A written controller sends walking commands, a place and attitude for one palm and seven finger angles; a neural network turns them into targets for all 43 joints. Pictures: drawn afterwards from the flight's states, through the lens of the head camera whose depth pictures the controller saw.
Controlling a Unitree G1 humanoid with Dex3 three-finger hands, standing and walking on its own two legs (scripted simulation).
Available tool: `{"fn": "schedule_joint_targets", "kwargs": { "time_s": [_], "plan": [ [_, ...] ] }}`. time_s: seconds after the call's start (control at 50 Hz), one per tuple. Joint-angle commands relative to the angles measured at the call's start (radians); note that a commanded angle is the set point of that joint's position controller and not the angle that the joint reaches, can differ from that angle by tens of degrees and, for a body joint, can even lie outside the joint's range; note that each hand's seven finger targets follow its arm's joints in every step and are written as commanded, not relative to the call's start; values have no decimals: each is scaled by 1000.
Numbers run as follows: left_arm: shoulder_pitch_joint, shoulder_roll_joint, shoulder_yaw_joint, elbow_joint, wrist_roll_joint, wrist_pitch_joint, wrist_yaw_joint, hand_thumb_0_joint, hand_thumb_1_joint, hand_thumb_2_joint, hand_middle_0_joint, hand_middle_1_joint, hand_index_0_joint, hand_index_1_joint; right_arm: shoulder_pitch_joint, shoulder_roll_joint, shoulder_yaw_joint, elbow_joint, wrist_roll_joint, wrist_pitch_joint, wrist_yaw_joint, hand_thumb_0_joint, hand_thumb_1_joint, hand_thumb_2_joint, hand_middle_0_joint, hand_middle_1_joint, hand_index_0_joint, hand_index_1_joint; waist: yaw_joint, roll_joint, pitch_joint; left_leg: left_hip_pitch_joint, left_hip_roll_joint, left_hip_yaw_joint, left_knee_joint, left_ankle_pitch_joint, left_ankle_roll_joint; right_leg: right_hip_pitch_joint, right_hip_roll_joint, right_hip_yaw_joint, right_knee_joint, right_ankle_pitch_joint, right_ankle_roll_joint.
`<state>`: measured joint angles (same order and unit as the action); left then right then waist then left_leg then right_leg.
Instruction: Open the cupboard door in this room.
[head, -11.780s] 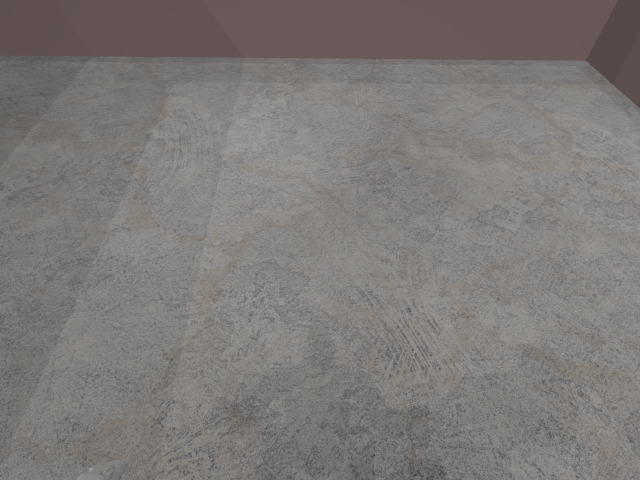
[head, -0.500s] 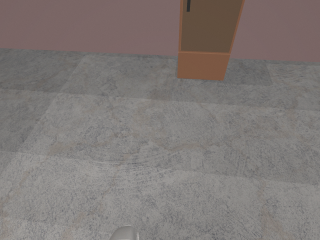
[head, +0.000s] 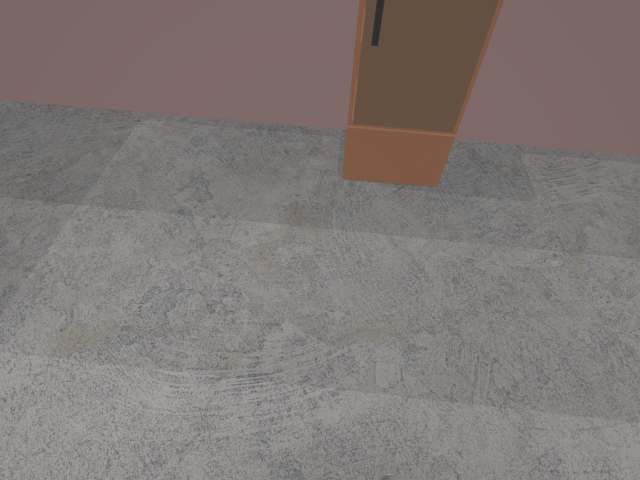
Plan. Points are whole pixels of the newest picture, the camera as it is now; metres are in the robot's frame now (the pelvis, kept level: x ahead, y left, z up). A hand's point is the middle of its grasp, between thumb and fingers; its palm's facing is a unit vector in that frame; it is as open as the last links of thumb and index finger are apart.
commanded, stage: turn or walk to find it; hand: left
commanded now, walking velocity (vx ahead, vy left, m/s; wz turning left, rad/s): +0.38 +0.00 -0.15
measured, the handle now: (378, 17) +1.45 -0.13 -0.02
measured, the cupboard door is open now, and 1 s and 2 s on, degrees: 0 0 0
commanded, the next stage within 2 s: stand and wait in 0.14 s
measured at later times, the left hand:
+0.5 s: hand out of the picture +0.05 +0.14 -0.16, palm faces +0.10 -0.98 -0.16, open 7.3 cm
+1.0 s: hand (216, 380) +0.29 +0.18 -0.16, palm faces -0.02 -0.97 -0.25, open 7.3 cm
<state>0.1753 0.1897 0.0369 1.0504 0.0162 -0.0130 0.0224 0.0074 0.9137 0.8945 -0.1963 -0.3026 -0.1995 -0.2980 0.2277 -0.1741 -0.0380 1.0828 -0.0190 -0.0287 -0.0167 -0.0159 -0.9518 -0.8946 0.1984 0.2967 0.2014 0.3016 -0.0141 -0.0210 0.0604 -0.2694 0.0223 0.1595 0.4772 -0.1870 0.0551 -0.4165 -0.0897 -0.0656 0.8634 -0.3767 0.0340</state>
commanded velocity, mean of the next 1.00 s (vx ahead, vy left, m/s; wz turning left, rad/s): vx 0.13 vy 0.00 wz -0.04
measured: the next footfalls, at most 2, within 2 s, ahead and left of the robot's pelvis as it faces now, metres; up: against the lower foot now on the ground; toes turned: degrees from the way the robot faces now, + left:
right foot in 0.14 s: +0.10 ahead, -0.13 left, +0.00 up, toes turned -8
left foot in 0.58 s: +0.26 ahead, +0.12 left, +0.00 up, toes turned +9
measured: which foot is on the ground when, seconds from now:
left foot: down 0.00-0.14, up 0.16-0.56, down 0.58-1.00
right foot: up 0.00-0.12, down 0.14-0.58, up 0.60-0.86, down 0.88-1.00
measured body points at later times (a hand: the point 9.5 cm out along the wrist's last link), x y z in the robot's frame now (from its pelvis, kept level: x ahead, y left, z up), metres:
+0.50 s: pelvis +0.13 -0.02 +0.01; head +0.15 -0.02 +0.45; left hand +0.04 +0.19 -0.15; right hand +0.18 -0.25 -0.15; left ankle +0.20 +0.12 -0.71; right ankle +0.06 -0.12 -0.74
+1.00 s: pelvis +0.24 -0.01 +0.00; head +0.24 -0.02 +0.45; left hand +0.29 +0.23 -0.14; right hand +0.24 -0.23 -0.17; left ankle +0.22 +0.12 -0.74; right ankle +0.24 -0.11 -0.74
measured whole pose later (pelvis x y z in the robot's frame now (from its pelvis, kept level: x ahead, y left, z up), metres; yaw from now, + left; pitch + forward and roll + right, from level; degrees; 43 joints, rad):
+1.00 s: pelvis +0.24 -0.01 +0.00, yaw -2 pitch -1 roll +1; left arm 0.21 0.18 0.01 1.11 0.01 -0.03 0.03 0.01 0.93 0.89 -0.20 -0.30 -0.20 -0.30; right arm 0.26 -0.16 -0.02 1.14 -0.02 0.01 -0.02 0.00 -0.93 -0.89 0.20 0.30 0.20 0.30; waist -0.02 0.02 0.01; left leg -0.15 0.07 0.18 0.45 -0.28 -0.02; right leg -0.22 -0.06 -0.11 0.51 -0.27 -0.01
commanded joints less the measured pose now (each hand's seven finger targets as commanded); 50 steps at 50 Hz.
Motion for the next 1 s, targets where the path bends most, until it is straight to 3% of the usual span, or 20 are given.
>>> {"fn": "schedule_joint_targets", "kwargs": {
  "time_s": [0.0, 0.06, 0.1, 0.12, 0.14, 0.16, 0.2, 0.22, 0.26, 0.42, 0.48, 0.52, 0.54, 0.56, 0.58, 0.64, 0.7, 0.82, 0.9, 0.98],
  "plan": [
    [112, 0, -2, -14, 11, 10, -17, 0, 900, 900, -200, -300, -200, -300, 40, -133, -36, -37, -7, -7, 6, 0, -900, -900, 200, 300, 200, 300, 22, 164, -29, -71, 262, -263, -289, -234, 100, 111, -2, -26, -109, 19, -11],
    [126, 14, 7, -15, 14, 3, -25, 0, 900, 900, -200, -300, -200, -300, 50, -138, -40, -29, -10, 3, 8, 0, -900, -900, 200, 300, 200, 300, 42, 114, 8, -121, 245, -258, -253, -398, 64, 221, 25, -53, -271, 53, -16],
    [213, 51, 16, 18, 17, -11, -21, 0, 900, 900, -200, -300, -200, -300, 57, -103, -37, -25, -6, 5, 12, 0, -900, -900, 200, 300, 200, 300, 80, -23, 17, -208, 156, -173, -75, -433, 5, 367, 6, -6, -441, 30, -30],
    [262, 112, 29, 24, 22, -21, -13, 0, 900, 900, -200, -300, -200, -300, 48, -46, -22, -49, 2, 2, 15, 0, -900, -900, 200, 300, 200, 300, 102, -213, 39, -360, 52, -55, 151, -413, -46, 427, -169, 261, -597, -182, -102],
    [294, 181, 45, 21, 8, -23, -4, 0, 900, 900, -200, -300, -200, -300, -1, -57, -22, -87, 0, 7, 19, 0, -900, -900, 200, 300, 200, 300, 125, -328, 68, -429, 36, -39, 350, -400, -60, 360, -336, 523, -778, -377, -198],
    [270, 165, 43, 18, 1, -32, 0, 0, 900, 900, -200, -300, -200, -300, -37, -88, -27, -95, -6, 10, 21, 0, -900, -900, 200, 300, 200, 300, 112, -280, 118, -417, 67, -120, 443, -315, -56, 276, -337, 546, -810, -340, -219],
    [181, 85, 29, 5, 3, -40, 6, 0, 900, 900, -200, -300, -200, -300, 10, -63, -25, -57, -6, 10, 22, 0, -900, -900, 200, 300, 200, 300, 42, -65, 107, -365, 94, -137, 485, -207, -66, 267, -277, 341, -734, 2, -202],
    [156, 71, 20, -2, 2, -48, 3, 0, 900, 900, -200, -300, -200, -300, 48, -37, -18, -40, -7, 12, 22, 0, -900, -900, 200, 300, 200, 300, 20, -42, 68, -320, 93, -128, 470, -164, -79, 286, -228, 221, -684, 228, -179],
    [188, 69, 14, 17, -1, -61, -1, 0, 900, 900, -200, -300, -200, -300, 74, -25, -13, -29, -6, 12, 22, 0, -900, -900, 200, 300, 200, 300, 19, -71, -10, -282, 84, -97, 454, -135, -92, 354, -194, 127, -630, 463, -171],
    [278, 88, 18, 91, 8, -63, -3, 0, 900, 900, -200, -300, -200, -300, -104, -27, -13, -95, 0, 0, 42, 0, -900, -900, 200, 300, 200, 300, 61, -138, 31, -253, 87, -46, 253, -104, -85, 352, -195, 134, -641, 349, -182],
    [265, 91, 21, 102, 6, -55, -2, 0, 900, 900, -200, -300, -200, -300, -89, -34, -10, -90, 1, -11, 38, 0, -900, -900, 200, 300, 200, 300, 38, -117, 29, -125, 64, -16, 121, -76, -74, 324, -174, 109, -580, 374, -156],
    [249, 71, 16, 106, 0, -50, 0, 0, 900, 900, -200, -300, -200, -300, 51, -62, -11, -34, -3, -25, 22, 0, -900, -900, 200, 300, 200, 300, -28, -34, -31, 129, 44, 9, -31, 48, -64, 255, -104, 35, -389, 515, -107],
    [277, 35, 8, 101, -4, -48, -1, 0, 900, 900, -200, -300, -200, -300, 166, -129, -25, 2, -8, -35, 9, 0, -900, -900, 200, 300, 200, 300, -60, 103, -135, 361, 172, -123, -35, 265, -21, 123, -40, -11, -194, 403, -61],
    [296, -10, -5, 88, -10, -48, -3, 0, 900, 900, -200, -300, -200, -300, 258, -213, -40, 28, -9, -32, 0, 0, -900, -900, 200, 300, 200, 300, -76, 296, -212, 509, 393, -340, -46, 530, 83, -46, 46, -80, 18, -104, -23],
    [263, -1, -8, 78, -2, -40, 7, 0, 900, 900, -200, -300, -200, -300, 260, -210, -33, 41, -2, -20, -6, 0, -900, -900, 200, 300, 200, 300, -78, 317, -225, 439, 438, -363, -111, 496, 120, -53, 49, -18, 159, -282, -25],
    [175, -21, -6, 75, 0, -20, -2, 0, 900, 900, -200, -300, -200, -300, 63, -115, -7, -7, -2, -15, -13, 0, -900, -900, 200, 300, 200, 300, -16, 188, -2, 114, 362, -251, -175, 383, 108, -31, -33, 22, 154, -169, -13],
    [205, -50, -12, 83, -4, -4, -5, 0, 900, 900, -200, -300, -200, -300, 18, -105, -3, -11, 0, -18, -11, 0, -900, -900, 200, 300, 200, 300, 16, 157, -32, 50, 287, -156, -189, 340, 79, 91, -24, 0, -7, -75, -1],
    [225, -12, -15, 80, 6, 8, 3, 0, 900, 900, -200, -300, -200, -300, -32, -84, -11, -23, 4, 2, -8, 0, -900, -900, 200, 300, 200, 300, 68, 110, -3, -58, 209, -118, -149, -35, 20, 264, -7, -26, -365, 207, 11],
    [116, 96, -11, 57, 1, -15, 4, 0, 900, 900, -200, -300, -200, -300, 64, -23, 10, 5, 3, 25, 0, 0, -900, -900, 200, 300, 200, 300, 8, -185, 64, 30, 75, -45, -75, -117, -76, 122, -124, 147, -568, 162, -72],
    [107, 74, -18, 52, -12, -27, 9, 0, 900, 900, -200, -300, -200, -300, 126, -42, 21, 53, 3, -1, -3, 0, -900, -900, 200, 300, 200, 300, 13, -38, -50, 131, 129, -80, -139, 150, -61, 244, -73, 56, -476, 468, -60]
  ]
}}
